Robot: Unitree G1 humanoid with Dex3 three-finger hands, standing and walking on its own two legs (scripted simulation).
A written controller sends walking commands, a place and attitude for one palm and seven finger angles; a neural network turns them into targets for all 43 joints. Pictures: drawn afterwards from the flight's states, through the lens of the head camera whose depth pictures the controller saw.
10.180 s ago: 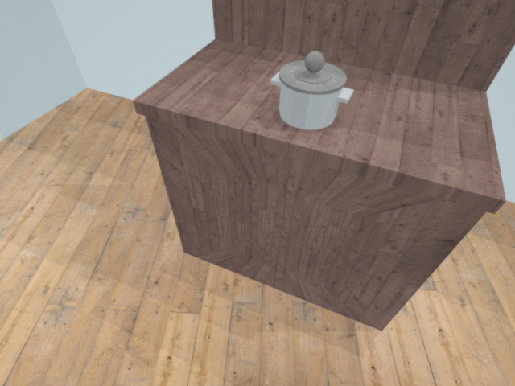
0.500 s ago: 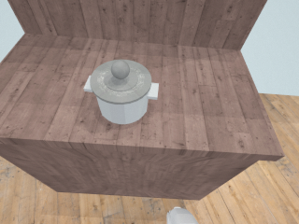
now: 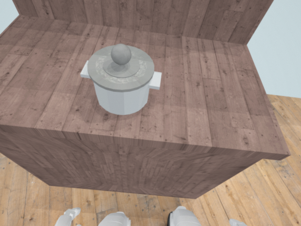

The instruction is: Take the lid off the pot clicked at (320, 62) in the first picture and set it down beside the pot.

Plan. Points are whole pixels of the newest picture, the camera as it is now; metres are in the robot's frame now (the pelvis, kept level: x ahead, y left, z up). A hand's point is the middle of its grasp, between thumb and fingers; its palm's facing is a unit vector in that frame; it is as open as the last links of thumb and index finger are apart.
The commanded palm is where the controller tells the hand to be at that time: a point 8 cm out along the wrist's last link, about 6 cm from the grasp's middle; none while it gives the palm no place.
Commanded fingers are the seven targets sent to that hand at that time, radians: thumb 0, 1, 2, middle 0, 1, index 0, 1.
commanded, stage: come to a stop and stand still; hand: left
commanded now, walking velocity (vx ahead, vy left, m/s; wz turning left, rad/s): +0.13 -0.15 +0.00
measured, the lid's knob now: (121, 54) +0.44 +0.11 +0.20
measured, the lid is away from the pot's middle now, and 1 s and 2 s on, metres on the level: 0.00 0.00 0.00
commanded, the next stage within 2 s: look again from close up in 0.88 s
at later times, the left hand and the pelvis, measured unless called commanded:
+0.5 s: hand out of the picture -0.04 +0.26 -0.14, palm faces -0.04 -0.97 -0.24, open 7.4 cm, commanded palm none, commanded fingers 0.00 0.90 0.90 -0.20 -0.30 -0.20 -0.30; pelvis -0.03 +0.06 +0.03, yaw -4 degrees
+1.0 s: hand out of the picture -0.01 +0.21 -0.15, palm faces -0.04 -0.98 -0.18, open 7.3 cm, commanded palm none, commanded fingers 0.00 0.90 0.90 -0.20 -0.30 -0.20 -0.30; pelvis -0.02 +0.04 +0.03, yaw -5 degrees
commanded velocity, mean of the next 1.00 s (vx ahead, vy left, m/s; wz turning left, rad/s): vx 0.05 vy -0.08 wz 0.00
